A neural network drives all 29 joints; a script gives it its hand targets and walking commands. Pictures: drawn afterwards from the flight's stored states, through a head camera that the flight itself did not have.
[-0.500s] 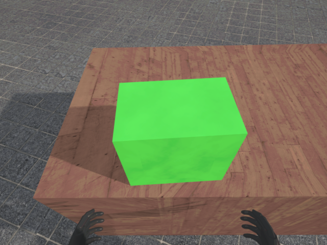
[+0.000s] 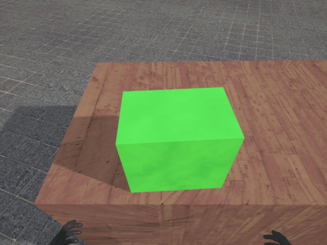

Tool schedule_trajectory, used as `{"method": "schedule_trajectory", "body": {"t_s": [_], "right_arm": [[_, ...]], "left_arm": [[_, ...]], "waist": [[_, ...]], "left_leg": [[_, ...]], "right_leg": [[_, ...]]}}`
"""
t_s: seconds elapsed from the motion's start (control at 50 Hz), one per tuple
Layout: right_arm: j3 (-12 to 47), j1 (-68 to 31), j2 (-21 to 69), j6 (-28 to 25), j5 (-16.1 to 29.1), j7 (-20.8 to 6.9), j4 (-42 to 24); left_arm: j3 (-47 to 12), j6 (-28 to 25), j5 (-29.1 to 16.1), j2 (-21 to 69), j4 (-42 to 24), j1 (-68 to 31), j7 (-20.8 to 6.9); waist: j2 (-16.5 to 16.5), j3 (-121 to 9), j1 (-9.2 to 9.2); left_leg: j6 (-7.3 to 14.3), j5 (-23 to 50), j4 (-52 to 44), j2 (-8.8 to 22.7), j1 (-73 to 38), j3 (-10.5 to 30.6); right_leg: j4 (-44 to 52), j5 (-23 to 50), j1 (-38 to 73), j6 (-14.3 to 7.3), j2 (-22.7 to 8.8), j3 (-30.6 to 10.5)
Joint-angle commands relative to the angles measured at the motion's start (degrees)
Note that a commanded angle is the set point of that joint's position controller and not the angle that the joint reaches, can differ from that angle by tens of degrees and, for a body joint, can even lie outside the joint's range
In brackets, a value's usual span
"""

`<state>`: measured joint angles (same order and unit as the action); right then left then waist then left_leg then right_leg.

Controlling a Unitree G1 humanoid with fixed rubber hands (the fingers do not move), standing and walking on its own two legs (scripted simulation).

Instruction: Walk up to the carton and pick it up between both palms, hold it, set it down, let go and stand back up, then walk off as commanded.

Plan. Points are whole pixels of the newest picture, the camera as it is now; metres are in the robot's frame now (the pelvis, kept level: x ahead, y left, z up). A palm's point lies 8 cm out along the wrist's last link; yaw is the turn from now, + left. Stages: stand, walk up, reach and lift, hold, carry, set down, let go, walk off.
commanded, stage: stand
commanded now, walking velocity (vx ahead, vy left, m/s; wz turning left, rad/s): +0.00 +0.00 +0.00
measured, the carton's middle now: (175, 142) +0.41 +0.00 +0.02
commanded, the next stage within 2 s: walk off in 0.54 s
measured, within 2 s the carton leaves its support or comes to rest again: neither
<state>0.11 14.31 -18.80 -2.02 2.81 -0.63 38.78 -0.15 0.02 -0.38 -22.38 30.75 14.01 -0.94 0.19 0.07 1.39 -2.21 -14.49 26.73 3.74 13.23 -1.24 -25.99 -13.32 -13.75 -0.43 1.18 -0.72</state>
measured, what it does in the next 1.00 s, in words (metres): stands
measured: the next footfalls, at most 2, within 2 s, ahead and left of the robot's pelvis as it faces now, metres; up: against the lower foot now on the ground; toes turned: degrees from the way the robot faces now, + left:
right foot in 1.44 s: -0.12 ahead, -0.08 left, +0.00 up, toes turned +6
left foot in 1.90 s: -0.29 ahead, +0.09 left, +0.00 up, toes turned -1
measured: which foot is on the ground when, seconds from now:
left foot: down 0.00-1.00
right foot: down 0.00-1.00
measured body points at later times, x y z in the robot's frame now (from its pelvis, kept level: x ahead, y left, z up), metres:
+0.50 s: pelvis +0.00 +0.00 +0.00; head +0.00 +0.00 +0.45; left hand +0.13 +0.29 -0.08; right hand +0.13 -0.28 -0.10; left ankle -0.01 +0.14 -0.74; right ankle +0.00 -0.12 -0.74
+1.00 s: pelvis -0.04 +0.03 -0.01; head -0.03 +0.04 +0.44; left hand +0.08 +0.33 -0.11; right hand +0.07 -0.28 -0.10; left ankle -0.04 +0.12 -0.74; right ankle +0.00 -0.11 -0.74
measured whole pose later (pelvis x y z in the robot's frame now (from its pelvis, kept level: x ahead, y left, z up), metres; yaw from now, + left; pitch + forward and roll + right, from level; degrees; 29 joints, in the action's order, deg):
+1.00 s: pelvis -0.04 +0.03 -0.01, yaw +0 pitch -3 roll -2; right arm -1.0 15.1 -21.9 2.1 2.8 -0.6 40.8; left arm -0.1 1.1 -0.4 -24.3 35.3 15.1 -0.7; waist 0.0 4.7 1.3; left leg 3.3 -17.7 37.5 1.1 14.5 -1.1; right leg -32.0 -13.2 -15.8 0.0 0.9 -1.1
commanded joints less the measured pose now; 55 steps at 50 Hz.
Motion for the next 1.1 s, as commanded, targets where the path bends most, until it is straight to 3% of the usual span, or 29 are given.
{"method": "schedule_trajectory", "body": {"t_s": [0.0, 0.06, 0.08, 0.12, 0.18, 0.2, 0.28, 0.4, 0.46, 0.48, 0.52, 0.54, 0.6, 0.62, 0.7, 0.72, 0.74, 0.76, 0.8, 0.82, 0.9, 0.92, 0.94, 0.96, 0.98, 1.0, 1.02, 1.04, 1.08], "right_arm": [[-6.0, -1.7, -14.8, -0.9, -6.2, 0.1, -0.7], [-5.4, -1.3, -12.8, -0.8, -5.8, -0.3, -1.0], [-5.1, -1.9, -12.7, -0.5, -6.3, -0.4, -0.9], [-5.5, -2.7, -13.8, -0.9, -6.4, -0.2, -1.2], [-5.9, -1.6, -14.6, -0.9, -6.2, 0.1, -0.9], [-5.5, -1.6, -14.0, -0.7, -5.8, 0.1, -1.4], [-5.6, -1.3, -13.9, -0.6, -5.6, 0.4, -0.4], [-5.8, -0.7, -14.1, -1.0, -5.5, 0.4, -0.1], [-5.6, -1.7, -15.3, -0.9, -5.6, 0.3, 0.3], [-5.5, -2.2, -13.5, -0.9, -5.5, 0.4, -0.1], [-5.5, -2.4, -14.2, -0.7, -5.6, 0.1, 0.5], [-5.1, -1.7, -13.6, -0.6, -5.7, 0.5, 0.4], [-5.4, -1.7, -13.7, -0.6, -5.6, 0.5, 1.1], [-5.4, -1.5, -13.8, -0.7, -5.5, 0.4, 0.7], [-5.7, -2.3, -14.3, -0.8, -5.5, 0.4, 1.2], [-5.9, -2.2, -17.2, 0.9, -4.3, 0.7, 0.0], [-5.5, -1.5, -16.3, 1.1, -4.2, 1.0, -0.8], [-6.0, -1.0, -15.8, 1.4, -4.2, 1.1, -0.9], [-6.4, -1.0, -15.6, 2.2, -3.7, 1.0, -0.8], [-6.1, 0.3, -15.7, 2.6, -3.8, 1.0, -1.7], [-6.5, 3.3, -14.7, 4.0, -4.3, 0.5, -0.8], [-6.7, 4.0, -14.6, 3.9, -4.2, 0.5, -0.5], [-6.9, 5.9, -16.3, 3.7, -4.0, 0.4, -0.1], [-7.7, 6.4, -17.9, 3.5, -4.6, 0.6, -0.2], [-8.3, 3.2, -19.6, 3.2, -5.0, 0.9, -0.6], [-8.5, 1.2, -19.9, 2.7, -5.6, 1.2, -2.2], [-8.4, 1.7, -20.3, 2.5, -5.4, 1.2, -2.3], [-8.1, -0.1, -20.5, 2.6, -5.6, 1.2, -3.2], [-7.5, -3.8, -19.5, 2.7, -5.8, 1.7, -5.3]], "left_arm": [[4.3, -3.4, 2.7, -10.0, 1.9, -1.5, 0.3], [5.0, -3.2, 3.6, -11.4, 2.6, -3.0, 0.9], [4.8, -3.2, 3.1, -10.8, 2.7, -3.2, 0.6], [4.5, -3.2, 2.8, -10.3, 3.4, -1.6, 0.5], [4.2, -3.3, 3.0, -10.1, 4.0, -1.7, 0.3], [4.2, -3.3, 2.9, -10.5, 3.8, -1.4, 0.2], [4.0, -3.6, 2.3, -10.3, 4.3, -0.9, 0.4], [4.1, -3.9, 2.5, -9.7, 5.0, 0.5, 0.8], [4.0, -3.7, 2.0, -9.8, 5.1, 0.2, 0.5], [4.3, -4.0, 2.6, -10.6, 5.3, -0.6, 0.7], [4.2, -3.5, 2.6, -10.1, 5.6, -0.1, 0.9], [3.6, -3.8, 2.3, -10.1, 4.9, -0.2, 0.7], [4.1, -3.9, 2.3, -10.7, 5.5, 0.5, 0.7], [4.0, -4.0, 2.2, -10.6, 5.5, 0.2, 0.8], [3.6, -3.7, 2.0, -9.8, 6.0, -0.8, 0.8], [5.7, -2.2, 0.9, -13.2, 7.6, 1.1, 0.4], [6.1, -1.7, 0.9, -13.4, 6.9, 3.1, 0.5], [6.0, -1.5, 0.7, -13.3, 7.0, 3.2, 0.6], [6.4, -0.8, 1.4, -14.1, 6.9, 3.0, 0.9], [6.6, -0.7, 1.3, -14.9, 6.4, 2.7, 0.9], [6.6, 0.1, 2.4, -14.9, 4.9, -2.8, 1.2], [6.4, 0.6, 2.2, -15.2, 4.1, -3.8, 1.4], [6.1, 1.1, 1.4, -14.0, 3.3, -3.8, 1.3], [5.6, 1.4, 1.0, -12.2, 3.7, -2.4, 0.9], [5.0, 2.2, 0.9, -9.0, 4.0, -1.6, 1.6], [5.6, 2.7, 1.2, -9.3, 5.0, 0.2, 1.6], [5.2, 3.3, 1.0, -9.6, 4.8, 0.8, 2.0], [5.6, 3.2, 0.7, -10.2, 5.2, 2.1, 1.9], [5.6, 3.7, 0.1, -11.1, 5.9, 1.8, 2.0]], "waist": [[-0.7, -8.4, -0.67], [2.0, -6.3, -2.22], [2.0, -7.4, -1.50], [-1.8, -6.0, -1.64], [-0.9, -6.0, -1.56], [2.0, -6.9, -1.09], [-2.5, -6.5, -1.40], [0.5, -7.5, -0.94], [-1.7, -6.9, -0.94], [-0.4, -6.3, -2.08], [-1.3, -5.4, -0.82], [-1.0, -5.8, -1.91], [-0.6, -6.6, -1.53], [-2.8, -5.4, -1.79], [-0.5, -6.2, -1.68], [-2.8, 0.8, -0.98], [-2.2, -1.6, -0.74], [-2.1, -1.6, -0.70], [3.5, -0.3, -0.30], [2.1, -0.9, -1.08], [10.0, 0.9, -3.15], [8.5, 2.1, -3.82], [3.9, 2.1, -4.42], [-3.4, 1.4, -4.33], [-11.2, 4.7, -3.59], [-10.7, 3.2, -2.32], [-8.6, 2.8, -2.11], [-9.7, 3.7, -1.99], [-8.1, 5.9, -1.21]], "left_leg": [[4.6, 8.4, -1.4, 2.7, -3.4, 3.1], [4.4, 5.4, -1.6, 2.5, -2.4, 2.7], [4.9, 7.6, -1.8, 2.6, -3.4, 2.9], [4.9, 6.8, -2.2, 2.2, -2.9, 2.8], [4.9, 7.0, -1.9, 2.8, -2.6, 3.2], [4.8, 8.9, -1.3, 3.0, -4.1, 3.1], [4.5, 10.9, -1.5, 2.6, -2.8, 2.6], [4.7, 9.6, -1.4, 3.1, -4.9, 3.9], [4.7, 7.8, -1.4, 2.8, -4.0, 3.1], [4.6, 6.2, -1.6, 2.7, -3.9, 3.3], [5.1, 7.2, -1.4, 3.0, -2.8, 3.4], [5.1, 6.8, -2.4, 3.0, -3.1, 3.9], [5.5, 8.4, -1.8, 3.6, -3.7, 4.0], [5.2, 9.6, -1.9, 3.2, -3.3, 4.1], [4.8, 8.5, -2.3, 3.3, -3.8, 4.2], [5.2, 21.6, 2.8, 0.2, -0.4, 3.1], [5.9, 23.6, 4.2, 1.1, -1.2, 2.7], [5.9, 22.3, 6.0, 0.2, -1.0, 1.8], [5.0, 11.4, 11.7, -3.0, 0.2, 0.2], [5.1, 10.8, 12.3, -3.7, 0.0, 0.0], [5.6, -12.2, 20.7, -6.1, -0.2, -0.1], [6.1, -9.4, 16.7, -4.8, -0.7, 0.6], [6.7, 1.6, 9.2, -2.4, -1.0, 2.4], [9.5, 13.3, -1.9, 3.9, -0.3, 10.3], [12.9, 27.3, -6.2, 12.7, 1.1, 21.0], [15.0, 33.4, -5.3, 15.4, 1.3, 25.4], [14.8, 30.4, -5.8, 14.9, 4.0, 24.7], [16.3, 21.7, -7.6, 15.9, 8.4, 24.1], [15.6, 16.9, -6.5, 11.7, 10.9, 18.4]], "right_leg": [[0.4, 10.3, 4.3, -2.3, -6.9, -3.2], [1.5, 7.6, 2.7, -2.5, -7.0, -4.2], [0.7, 6.9, 2.7, -2.3, -6.7, -3.1], [1.6, 8.7, 2.4, -2.2, -6.9, -3.7], [1.3, 7.0, 2.7, -2.5, -7.2, -3.6], [0.9, 8.1, 2.4, -2.5, -6.9, -2.5], [0.5, 12.2, 4.5, -2.2, -7.5, -3.4], [1.2, 11.5, 4.7, -2.6, -7.8, -4.5], [2.0, 9.7, 3.3, -2.2, -7.7, -4.4], [2.2, 8.5, 2.8, -2.3, -7.8, -4.3], [2.1, 9.9, 3.2, -2.4, -7.5, -4.2], [1.3, 9.3, 2.6, -2.3, -8.1, -4.5], [1.8, 10.5, 3.9, -2.5, -7.8, -4.4], [1.7, 12.0, 3.9, -2.6, -7.9, -4.2], [1.8, 10.2, 3.0, -2.5, -8.3, -4.0], [-0.6, 24.3, -0.9, -4.4, -7.2, -6.9], [-2.1, 28.1, 0.3, -4.8, -8.2, -7.0], [-1.7, 30.1, 0.6, -5.6, -8.8, -8.2], [1.7, 26.9, -1.2, -8.4, -11.2, -10.4], [1.7, 26.5, -2.7, -8.6, -12.4, -11.6], [4.3, 20.7, -8.3, -12.0, -16.4, -15.2], [2.6, 23.0, -8.7, -11.8, -16.7, -14.8], [-3.6, 23.3, -8.0, -7.9, -12.1, -9.8], [-14.5, 17.5, -6.3, -3.5, -5.4, -4.4], [-26.7, -6.3, -12.2, -1.1, 1.5, 0.3], [-36.2, -21.6, -13.0, -0.9, 3.9, -3.3], [-39.8, -21.4, -12.3, -1.2, 4.3, -5.9], [-42.0, -20.8, -10.1, -1.8, 4.6, -7.6], [-45.5, -17.5, -10.3, -2.1, 5.9, -9.5]]}}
